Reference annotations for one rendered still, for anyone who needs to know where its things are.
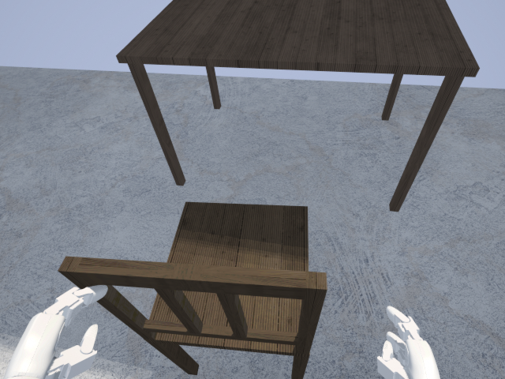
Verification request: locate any table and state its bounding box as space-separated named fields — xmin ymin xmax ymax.
xmin=116 ymin=0 xmax=480 ymax=212

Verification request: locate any left robot hand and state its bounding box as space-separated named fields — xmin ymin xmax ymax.
xmin=3 ymin=285 xmax=108 ymax=379

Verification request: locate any chair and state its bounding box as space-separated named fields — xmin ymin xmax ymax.
xmin=58 ymin=202 xmax=327 ymax=379

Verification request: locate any right robot hand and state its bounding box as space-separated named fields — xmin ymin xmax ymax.
xmin=377 ymin=306 xmax=440 ymax=379

